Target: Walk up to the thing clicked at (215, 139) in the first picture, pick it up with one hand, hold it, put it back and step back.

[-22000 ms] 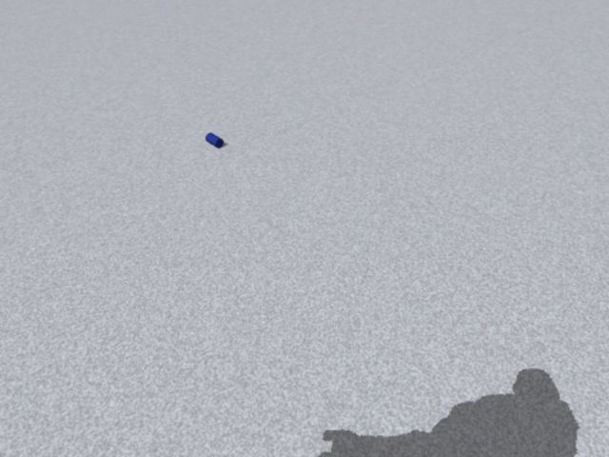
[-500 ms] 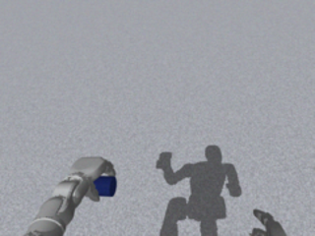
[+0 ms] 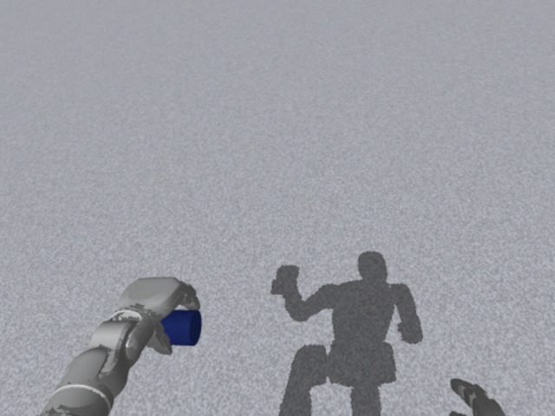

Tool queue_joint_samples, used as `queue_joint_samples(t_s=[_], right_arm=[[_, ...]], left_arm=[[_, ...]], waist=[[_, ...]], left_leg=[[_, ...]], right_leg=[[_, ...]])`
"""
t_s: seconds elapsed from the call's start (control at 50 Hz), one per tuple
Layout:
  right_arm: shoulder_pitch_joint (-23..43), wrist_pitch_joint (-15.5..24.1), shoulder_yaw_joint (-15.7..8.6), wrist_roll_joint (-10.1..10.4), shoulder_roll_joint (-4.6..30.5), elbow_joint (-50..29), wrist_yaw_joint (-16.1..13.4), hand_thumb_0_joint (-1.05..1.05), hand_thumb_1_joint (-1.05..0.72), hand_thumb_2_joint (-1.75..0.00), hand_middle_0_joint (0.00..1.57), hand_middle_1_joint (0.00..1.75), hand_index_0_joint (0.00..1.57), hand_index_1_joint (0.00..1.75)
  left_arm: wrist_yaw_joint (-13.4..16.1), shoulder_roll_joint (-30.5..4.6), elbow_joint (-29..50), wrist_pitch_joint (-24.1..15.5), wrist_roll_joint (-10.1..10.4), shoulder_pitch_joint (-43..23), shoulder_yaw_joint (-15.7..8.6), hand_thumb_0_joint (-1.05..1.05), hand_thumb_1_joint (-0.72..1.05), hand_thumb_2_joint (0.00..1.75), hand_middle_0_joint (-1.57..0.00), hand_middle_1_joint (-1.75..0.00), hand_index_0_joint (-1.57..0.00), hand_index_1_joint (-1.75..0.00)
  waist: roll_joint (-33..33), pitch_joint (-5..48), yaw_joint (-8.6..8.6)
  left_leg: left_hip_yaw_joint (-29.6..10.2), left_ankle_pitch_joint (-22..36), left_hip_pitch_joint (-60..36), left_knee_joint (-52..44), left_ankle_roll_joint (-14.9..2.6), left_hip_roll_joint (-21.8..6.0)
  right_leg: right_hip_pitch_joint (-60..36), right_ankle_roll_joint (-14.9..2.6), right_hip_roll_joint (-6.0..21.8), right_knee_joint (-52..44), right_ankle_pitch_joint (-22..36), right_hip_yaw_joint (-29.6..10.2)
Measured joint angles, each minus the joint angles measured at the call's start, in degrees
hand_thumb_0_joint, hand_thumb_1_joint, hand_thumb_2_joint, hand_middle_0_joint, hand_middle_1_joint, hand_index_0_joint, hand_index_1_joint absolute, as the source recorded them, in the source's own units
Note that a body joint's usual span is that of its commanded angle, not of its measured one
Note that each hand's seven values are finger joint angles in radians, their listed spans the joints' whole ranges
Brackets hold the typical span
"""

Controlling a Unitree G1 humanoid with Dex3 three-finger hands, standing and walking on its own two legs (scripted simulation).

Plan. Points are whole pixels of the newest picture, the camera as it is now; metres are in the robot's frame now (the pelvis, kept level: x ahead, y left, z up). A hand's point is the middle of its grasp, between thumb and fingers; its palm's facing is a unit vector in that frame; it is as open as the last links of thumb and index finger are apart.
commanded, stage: crouch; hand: left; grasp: from above
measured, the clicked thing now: (169, 327) +0.29 +0.23 -0.08
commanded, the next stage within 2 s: lower in 1.92 s
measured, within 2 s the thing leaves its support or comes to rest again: neither
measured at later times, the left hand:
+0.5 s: hand (190, 342) +0.32 +0.23 -0.22, palm faces -0.42 +0.08 -0.90, open 8.1 cm
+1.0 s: hand (218, 352) +0.37 +0.23 -0.45, palm faces -0.46 +0.05 -0.89, open 8.2 cm
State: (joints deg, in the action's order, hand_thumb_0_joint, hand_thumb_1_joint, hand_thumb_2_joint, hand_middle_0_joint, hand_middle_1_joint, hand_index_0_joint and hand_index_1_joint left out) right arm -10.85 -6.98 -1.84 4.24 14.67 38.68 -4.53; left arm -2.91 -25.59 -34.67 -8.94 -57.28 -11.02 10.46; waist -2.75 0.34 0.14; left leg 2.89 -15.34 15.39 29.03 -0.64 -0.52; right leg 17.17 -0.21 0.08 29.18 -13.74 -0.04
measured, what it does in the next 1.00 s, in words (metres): lowers itself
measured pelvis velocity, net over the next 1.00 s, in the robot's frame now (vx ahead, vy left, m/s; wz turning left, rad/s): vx -0.07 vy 0.01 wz -0.01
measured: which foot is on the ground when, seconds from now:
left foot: down 0.00-1.00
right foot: down 0.00-1.00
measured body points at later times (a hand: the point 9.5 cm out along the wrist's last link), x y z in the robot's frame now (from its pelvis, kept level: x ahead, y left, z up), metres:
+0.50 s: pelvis -0.04 +0.00 -0.11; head +0.07 +0.02 +0.32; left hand +0.33 +0.23 -0.17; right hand +0.04 -0.29 -0.23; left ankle +0.00 +0.11 -0.74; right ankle +0.02 -0.12 -0.74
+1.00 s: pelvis -0.07 +0.01 -0.30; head +0.14 +0.04 +0.10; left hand +0.39 +0.22 -0.40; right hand -0.03 -0.27 -0.42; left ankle +0.00 +0.11 -0.74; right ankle +0.01 -0.12 -0.74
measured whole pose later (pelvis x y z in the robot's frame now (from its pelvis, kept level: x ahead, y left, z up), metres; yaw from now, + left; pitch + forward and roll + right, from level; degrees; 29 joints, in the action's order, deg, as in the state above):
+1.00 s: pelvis -0.07 +0.01 -0.30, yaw +0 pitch +37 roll -4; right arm -12.3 2.4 -1.8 -5.0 13.8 42.7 3.0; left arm 21.5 -30.4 -74.5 -13.1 -74.2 -47.4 1.1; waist -2.3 11.1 10.8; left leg -0.8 -38.8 110.1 111.3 -2.3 -0.8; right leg 109.2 0.2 1.6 107.8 -36.1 3.0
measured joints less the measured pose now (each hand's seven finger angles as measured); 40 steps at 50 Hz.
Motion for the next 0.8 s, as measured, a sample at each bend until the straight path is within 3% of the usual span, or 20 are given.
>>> queue_joint_samples(t_s=[0.1, 0.18, 0.34, 0.46, 0.6, 0.8], right_arm=[[0.1, -0.3, 0.0, -0.3, -0.1, -0.3, 0.4, 0.01, -0.90, -0.90, 0.20, 0.30, 0.21, 0.30], [0.4, -0.5, -0.1, -1.1, -0.1, -0.4, 1.1, 0.01, -0.90, -0.90, 0.20, 0.30, 0.21, 0.30], [-0.3, 0.2, -1.8, -3.2, 1.0, 0.2, 3.2, 0.01, -0.90, -0.90, 0.20, 0.30, 0.21, 0.30], [-1.8, 1.5, -2.8, -4.6, 1.5, 1.3, 3.6, 0.01, -0.90, -0.90, 0.20, 0.30, 0.21, 0.30], [-4.1, 3.9, -3.1, -5.6, 1.0, 2.8, 3.1, 0.01, -0.90, -0.90, 0.20, 0.30, 0.21, 0.30], [-3.8, 7.0, -1.5, -7.3, -0.3, 4.0, 4.9, 0.01, -0.90, -0.90, 0.20, 0.30, 0.21, 0.30]], left_arm=[[2.4, 0.5, -2.7, -1.4, -1.2, -0.4, -0.3, -0.01, 0.33, 0.06, -0.92, -0.17, -0.95, -0.12], [6.1, 0.7, -7.0, -3.4, -3.8, -2.3, -0.7, -0.01, 0.33, 0.06, -0.92, -0.16, -0.96, -0.12], [15.7, 1.3, -18.9, -4.3, -10.3, -10.8, -0.3, -0.01, 0.32, 0.07, -0.93, -0.17, -0.96, -0.13], [21.4, 1.5, -27.4, -2.7, -13.0, -18.0, -1.9, -0.01, 0.32, 0.07, -0.93, -0.16, -0.96, -0.12], [23.2, 0.4, -31.6, -0.7, -13.3, -23.9, -3.5, -0.01, 0.30, 0.11, -0.93, -0.17, -0.96, -0.13], [22.4, -2.0, -36.4, -1.6, -14.0, -30.7, -6.4, -0.01, 0.29, 0.15, -0.93, -0.15, -0.95, -0.13]], waist=[[0.5, 0.4, 0.39], [1.3, 1.3, 0.87], [2.1, 5.3, 1.96], [2.1, 8.0, 3.88], [1.3, 10.6, 6.48], [-0.1, 11.2, 9.44]], left_leg=[[-0.2, -0.7, 2.1, 1.7, 0.05, 0.1], [-0.7, -2.3, 7.7, 6.6, 0.08, 0.0], [-2.0, -8.8, 27.9, 25.0, 0.12, -0.4], [-2.3, -13.4, 44.4, 39.5, -0.27, -0.7], [-2.4, -17.5, 62.0, 54.3, -1.01, -0.7], [-2.5, -20.9, 81.1, 70.4, -1.77, -0.4]], right_leg=[[2.0, -0.04, 0.1, 1.7, -0.7, 0.2], [7.3, -0.11, 0.2, 6.3, -2.4, 0.7], [26.6, -0.14, 0.2, 23.4, -8.4, 1.8], [42.7, 0.02, 0.2, 37.1, -12.6, 2.1], [60.1, 0.38, 0.5, 51.4, -16.3, 2.0], [79.0, 0.70, 1.2, 67.1, -19.6, 2.0]])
